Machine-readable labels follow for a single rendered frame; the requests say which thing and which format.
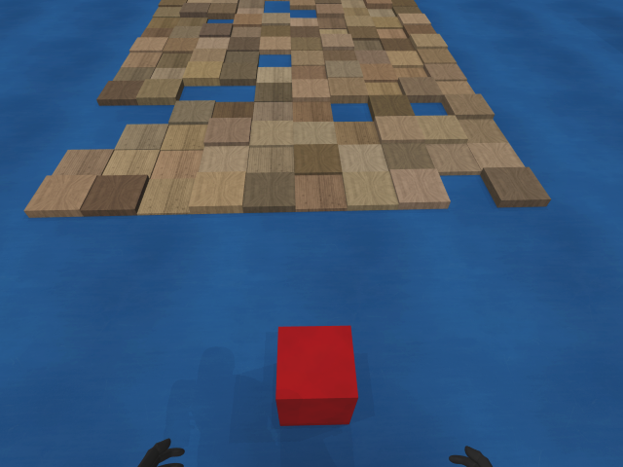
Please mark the robot left hand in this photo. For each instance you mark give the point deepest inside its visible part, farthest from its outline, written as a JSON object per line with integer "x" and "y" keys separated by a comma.
{"x": 159, "y": 453}

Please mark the carton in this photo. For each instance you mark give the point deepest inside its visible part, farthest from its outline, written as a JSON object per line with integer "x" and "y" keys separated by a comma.
{"x": 315, "y": 375}

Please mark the robot right hand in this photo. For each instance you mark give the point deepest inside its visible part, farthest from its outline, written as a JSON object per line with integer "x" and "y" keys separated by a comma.
{"x": 475, "y": 458}

